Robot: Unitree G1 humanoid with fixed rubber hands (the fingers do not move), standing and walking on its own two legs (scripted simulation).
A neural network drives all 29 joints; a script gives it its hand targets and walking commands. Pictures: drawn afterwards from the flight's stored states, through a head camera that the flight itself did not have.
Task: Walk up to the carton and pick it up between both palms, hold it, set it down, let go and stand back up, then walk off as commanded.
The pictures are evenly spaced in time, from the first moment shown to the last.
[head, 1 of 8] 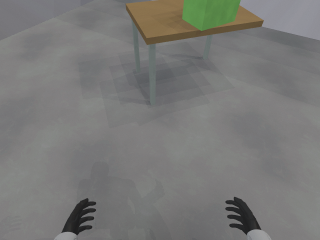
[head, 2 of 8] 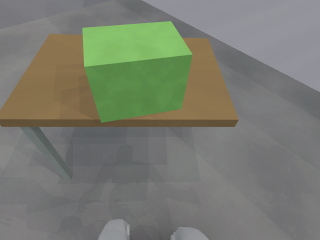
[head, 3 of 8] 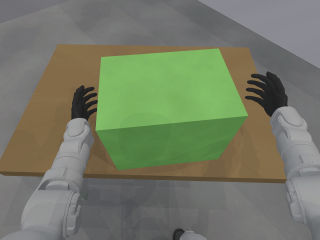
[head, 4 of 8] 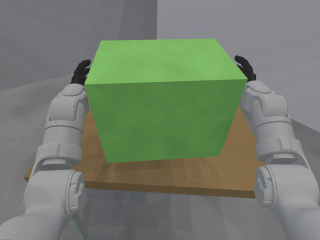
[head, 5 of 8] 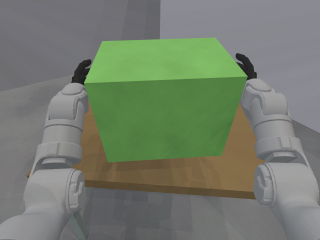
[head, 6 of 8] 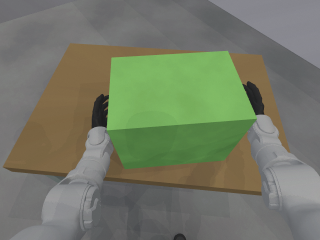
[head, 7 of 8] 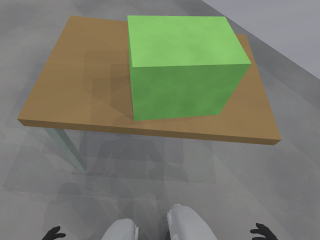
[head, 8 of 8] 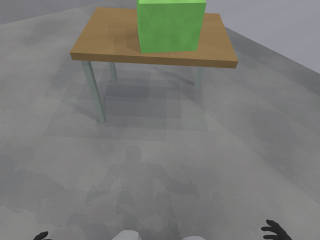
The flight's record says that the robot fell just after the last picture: no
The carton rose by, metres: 0.21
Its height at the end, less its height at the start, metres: +0.00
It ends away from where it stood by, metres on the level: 0.04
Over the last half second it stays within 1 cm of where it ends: yes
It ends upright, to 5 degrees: yes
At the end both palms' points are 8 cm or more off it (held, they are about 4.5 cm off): yes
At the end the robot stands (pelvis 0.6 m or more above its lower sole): yes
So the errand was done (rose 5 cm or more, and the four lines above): yes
